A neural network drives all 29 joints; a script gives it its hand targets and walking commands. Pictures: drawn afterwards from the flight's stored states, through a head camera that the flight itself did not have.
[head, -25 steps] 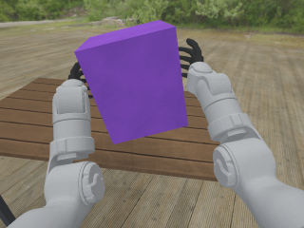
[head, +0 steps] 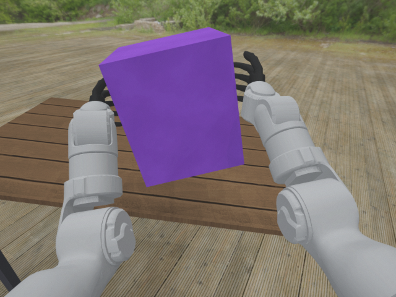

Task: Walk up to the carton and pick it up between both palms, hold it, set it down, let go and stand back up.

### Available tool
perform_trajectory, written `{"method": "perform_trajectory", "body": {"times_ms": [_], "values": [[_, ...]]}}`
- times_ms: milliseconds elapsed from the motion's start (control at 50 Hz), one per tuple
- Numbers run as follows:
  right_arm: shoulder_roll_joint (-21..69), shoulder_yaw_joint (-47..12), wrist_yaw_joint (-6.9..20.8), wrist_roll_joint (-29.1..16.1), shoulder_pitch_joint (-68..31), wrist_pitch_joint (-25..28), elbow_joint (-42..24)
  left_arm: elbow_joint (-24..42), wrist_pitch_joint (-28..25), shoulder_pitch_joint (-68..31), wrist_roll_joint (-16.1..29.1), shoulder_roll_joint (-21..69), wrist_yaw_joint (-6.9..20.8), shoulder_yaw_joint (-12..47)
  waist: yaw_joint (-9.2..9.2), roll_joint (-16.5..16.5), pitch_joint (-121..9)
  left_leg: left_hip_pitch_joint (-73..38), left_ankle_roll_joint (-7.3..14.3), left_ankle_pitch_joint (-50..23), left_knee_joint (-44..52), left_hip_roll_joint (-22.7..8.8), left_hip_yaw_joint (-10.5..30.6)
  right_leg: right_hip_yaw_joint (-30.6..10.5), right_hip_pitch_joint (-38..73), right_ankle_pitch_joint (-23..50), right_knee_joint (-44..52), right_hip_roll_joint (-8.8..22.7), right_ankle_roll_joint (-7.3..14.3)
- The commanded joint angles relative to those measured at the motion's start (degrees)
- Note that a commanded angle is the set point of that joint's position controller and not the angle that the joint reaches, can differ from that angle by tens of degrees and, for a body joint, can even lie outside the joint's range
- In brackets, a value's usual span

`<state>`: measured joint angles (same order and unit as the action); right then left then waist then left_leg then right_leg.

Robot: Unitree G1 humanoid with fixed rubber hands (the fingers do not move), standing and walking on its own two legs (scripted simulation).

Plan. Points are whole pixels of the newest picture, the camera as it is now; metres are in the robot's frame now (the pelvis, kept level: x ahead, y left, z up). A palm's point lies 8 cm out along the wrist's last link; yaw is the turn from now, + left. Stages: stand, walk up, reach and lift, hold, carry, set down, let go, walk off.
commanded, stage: hold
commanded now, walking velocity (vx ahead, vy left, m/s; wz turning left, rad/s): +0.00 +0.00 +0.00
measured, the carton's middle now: (179, 103) +0.43 +0.00 +0.26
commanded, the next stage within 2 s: none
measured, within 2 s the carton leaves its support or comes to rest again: neither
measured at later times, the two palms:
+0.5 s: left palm (98, 115) +0.36 +0.16 +0.27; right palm (255, 92) +0.35 -0.13 +0.32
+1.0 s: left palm (99, 112) +0.36 +0.15 +0.28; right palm (258, 90) +0.35 -0.13 +0.33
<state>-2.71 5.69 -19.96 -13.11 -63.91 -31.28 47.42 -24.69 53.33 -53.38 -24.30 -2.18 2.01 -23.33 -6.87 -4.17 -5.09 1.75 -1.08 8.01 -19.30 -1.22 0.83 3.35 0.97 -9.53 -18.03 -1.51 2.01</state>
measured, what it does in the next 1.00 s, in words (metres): stands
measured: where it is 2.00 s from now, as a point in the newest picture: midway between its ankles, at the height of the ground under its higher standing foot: outside the picture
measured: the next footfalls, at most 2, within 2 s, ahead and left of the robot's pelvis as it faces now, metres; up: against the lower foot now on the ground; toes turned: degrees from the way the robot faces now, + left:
none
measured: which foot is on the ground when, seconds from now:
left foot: down 0.00-1.00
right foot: down 0.00-1.00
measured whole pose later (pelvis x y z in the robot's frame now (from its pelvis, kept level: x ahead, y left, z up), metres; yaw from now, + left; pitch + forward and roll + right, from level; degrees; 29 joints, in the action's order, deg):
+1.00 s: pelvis +0.00 +0.00 +0.00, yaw +0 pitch -10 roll +0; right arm -2.8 5.6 -21.5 -13.3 -63.7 -31.6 46.9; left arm -24.1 53.0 -53.3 -24.5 -1.6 2.2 -23.4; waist -7.1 -3.9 -5.7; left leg 1.6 -1.1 7.5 -19.1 -1.2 1.1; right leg 3.1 1.2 -9.1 -17.8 -1.7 2.1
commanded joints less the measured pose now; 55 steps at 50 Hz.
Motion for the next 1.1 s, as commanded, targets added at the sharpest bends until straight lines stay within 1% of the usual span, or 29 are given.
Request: {"method": "perform_trajectory", "body": {"times_ms": [0,60,120,160,180,220,240,280,320,380,400,460,500,520,580,620,660,680,720,740,760,800,860,900,980,1000,1020,1060,1080], "values": [[32.41,-10.37,13.3,-8.32,-42.92,0.71,-12.79,11.99,-8.7,-57.41,13.88,28.15,11.86,19.96,-1.35,8.25,-20.15,-2.51,0.29,-4.16,3.49,2.66,-1.68,-0.42,5.32,8.49,2.27,-1.58,-4.97],[32.84,-11.89,13.18,-9.53,-43.29,0.9,-14.6,13.07,-8.52,-56.84,14.32,28.03,11.73,20.05,-0.94,8.37,-21.58,-1.75,-0.09,-5.15,3.08,2.67,-1.57,-0.56,6.61,10.47,1.62,-1.85,-5.06],[33.2,-12.44,13.16,-9.46,-42.49,0.37,-13.91,13.73,-8.5,-57.08,14.35,28.24,11.6,21.04,-1.6,8.32,-20.66,-2.58,0.03,-6.26,2.48,3.31,-2.01,-0.82,5.37,10.63,2.0,-1.36,-5.17],[33.53,-12.83,13.22,-9.92,-43.61,0.3,-15.42,14.38,-8.69,-57.87,15.29,28.81,11.42,21.63,-1.16,8.59,-22.78,-2.54,0.11,-5.83,2.38,3.22,-1.84,-0.98,6.18,10.63,1.82,-1.48,-5.14],[33.41,-13.03,13.13,-9.83,-43.74,0.24,-16.12,14.42,-8.52,-57.12,15.7,28.79,11.3,21.62,-1.44,8.18,-21.64,-2.78,0.41,-6.23,2.55,2.79,-1.42,-1.03,6.13,11.92,1.79,-1.47,-5.39],[33.22,-13.86,12.73,-9.91,-43.38,0.2,-16.3,13.62,-8.29,-55.66,14.57,27.82,11.52,20.71,-0.52,6.61,-20.42,-2.33,0.34,-7.9,2.56,3.28,-1.94,-0.82,6.3,13.91,1.66,-1.34,-5.61],[33.16,-13.69,12.62,-10.05,-42.33,0.15,-15.58,14.15,-8.08,-55.66,14.53,27.44,11.76,20.53,-0.8,6.65,-20.56,-2.96,0.41,-7.86,2.38,3.23,-2.14,-0.99,6.26,14.29,1.64,-1.18,-5.75],[32.53,-14.29,12.38,-10.74,-42.52,0.23,-16.57,13.23,-7.81,-54.75,13.89,26.91,12.11,19.93,-0.86,6.64,-20.47,-2.71,0.43,-7.39,1.91,3.95,-2.37,-1.12,6.55,14.08,1.82,-0.88,-5.89],[32.5,-14.23,12.09,-10.83,-41.56,-0.01,-16.57,13.88,-7.66,-53.84,13.84,27.19,12.28,19.88,-0.91,7.29,-19.33,-3.27,0.03,-7.52,2.42,3.5,-2.1,-0.81,6.01,13.51,2.02,-1.22,-5.73],[31.59,-14.08,11.99,-10.99,-40.52,-0.35,-16.36,15.2,-7.13,-53.96,13.75,27.2,12.49,20.67,-1.97,7.77,-19.95,-3.29,-0.62,-8.28,2.17,3.12,-1.82,-0.49,5.85,13.46,1.9,-1.42,-5.51],[31.77,-14.13,11.9,-10.53,-40.98,-0.42,-17.69,15.5,-7.29,-54.57,14.12,27.08,12.56,20.57,-1.35,7.63,-20.25,-3.42,-0.56,-8.2,2.2,3.46,-1.92,-0.56,5.92,13.33,2.15,-1.45,-5.58],[32.3,-14.17,12.33,-10.83,-41.63,-0.32,-17.47,15.4,-7.53,-54.42,14.5,27.25,12.3,20.94,-1.28,7.97,-20.08,-1.69,-0.01,-5.83,2.72,3.5,-1.83,-0.6,5.77,11.28,1.71,-1.24,-5.56],[32.72,-13.63,12.75,-10.24,-40.93,-0.36,-16.75,15.78,-7.85,-55.43,14.85,27.96,11.93,21.75,-1.91,7.76,-19.9,-2.11,-0.33,-3.84,3.21,3.04,-1.68,-0.4,5.27,9.37,2.01,-1.63,-5.14],[32.58,-13.42,12.79,-10.28,-41.77,-0.36,-16.4,15.48,-7.8,-56.04,14.84,27.91,11.93,21.59,-1.58,8.7,-19.95,-1.25,-0.23,-3.86,3.35,3.06,-1.21,-0.38,5.52,9.39,2.04,-1.5,-5.14],[32.46,-13.38,12.7,-9.62,-41.37,-0.09,-17.14,14.46,-7.79,-54.94,14.08,27.93,12.16,21.03,-1.43,6.95,-18.49,-1.39,0.01,-3.73,3.72,2.96,-1.9,-0.19,5.96,9.65,2.16,-1.68,-5.34],[32.5,-12.7,12.51,-9.44,-42.98,-0.1,-16.96,13.59,-8.05,-55.54,14.17,28.21,12.25,20.65,-1.34,7.38,-19.38,-0.91,0.05,-3.02,3.82,3.26,-1.82,-0.54,6.48,8.6,2.27,-1.57,-5.27],[33.13,-12.18,12.98,-9.32,-42.0,-0.24,-14.96,14.27,-8.25,-56.92,14.49,28.47,12.13,21.14,-2.1,8.47,-18.92,-0.87,-0.02,-2.58,3.81,3.02,-1.74,-0.54,4.83,7.47,2.2,-1.35,-5.14],[33.28,-12.56,13.06,-9.05,-42.62,-0.13,-15.43,13.9,-8.29,-57.12,14.57,28.93,11.99,21.08,-1.4,7.89,-19.2,-0.54,0.12,-2.23,3.74,3.23,-1.65,-0.51,4.76,7.23,2.4,-1.33,-5.14],[32.73,-12.06,13.25,-9.26,-43.3,-0.08,-14.92,12.38,-7.96,-56.37,14.2,28.7,11.94,20.37,-1.42,8.11,-17.49,-0.81,0.19,-1.35,4.04,2.94,-1.56,-0.25,5.42,7.25,2.3,-1.72,-5.08],[32.48,-12.05,13.32,-9.01,-43.41,-0.04,-14.88,11.08,-7.89,-55.6,13.58,28.27,11.99,19.25,-0.93,6.93,-16.5,-1.04,0.39,-0.21,4.19,2.76,-1.77,-0.27,5.24,6.79,2.35,-1.85,-5.35],[32.11,-11.78,13.23,-8.65,-43.01,0.03,-13.54,10.72,-7.99,-55.33,13.24,27.94,12.04,19.36,-1.13,7.23,-16.66,-0.34,0.43,-0.43,4.25,3.17,-1.65,-0.48,4.67,7.17,2.34,-1.44,-5.42],[33.02,-11.95,13.38,-8.5,-43.47,0.2,-13.39,9.99,-8.55,-56.18,13.99,27.88,12.08,19.18,-0.7,5.81,-16.64,0.03,0.7,-0.43,4.78,3.18,-1.6,-0.47,4.66,6.24,2.93,-1.57,-5.19],[33.13,-12.44,13.54,-9.06,-44.19,0.61,-14.8,12.21,-9.02,-57.33,14.39,28.72,11.78,19.92,-0.64,6.55,-19.52,-0.96,0.78,-2.53,4.1,2.99,-1.49,-0.62,4.84,7.02,2.63,-1.64,-5.04],[33.41,-11.83,13.49,-9.42,-43.51,0.6,-14.66,11.24,-8.77,-56.49,14.23,28.71,11.59,19.88,-0.56,7.23,-19.65,-1.32,0.47,-3.87,3.69,3.21,-1.9,-0.84,3.98,7.93,2.92,-1.58,-4.86],[30.98,-9.77,13.51,-7.45,-41.6,0.54,-10.51,10.5,-8.3,-55.35,13.19,27.92,11.7,18.59,-1.2,8.59,-17.08,-1.74,-0.02,-0.75,4.49,2.54,-1.57,-0.29,3.98,5.4,2.99,-1.72,-4.67],[31.37,-8.94,13.6,-7.01,-41.1,0.44,-9.53,9.38,-7.94,-55.53,12.16,27.49,12.0,18.03,-1.54,8.38,-14.96,-1.4,0.17,0.67,5.38,2.27,-1.55,0.04,4.3,4.85,3.19,-1.65,-4.71],[30.77,-8.47,13.55,-6.34,-41.55,0.62,-10.36,9.52,-7.98,-55.23,12.24,27.05,12.14,17.68,-1.38,7.3,-15.56,-1.53,0.35,1.33,4.99,2.44,-1.58,0.12,4.49,4.09,3.2,-1.57,-4.82],[32.51,-9.12,13.83,-6.66,-42.75,1.27,-10.56,9.57,-8.62,-56.61,12.52,27.76,12.46,18.0,-1.03,7.31,-14.51,0.59,0.85,2.8,5.95,2.52,-1.85,-0.29,4.82,3.68,3.1,-1.47,-4.91],[32.92,-9.42,13.85,-6.81,-43.99,1.42,-12.12,9.11,-8.83,-56.19,12.87,27.94,12.49,17.87,-0.81,6.14,-15.95,0.58,1.14,2.24,5.91,2.8,-1.77,-0.43,5.03,4.18,3.21,-1.28,-5.04]]}}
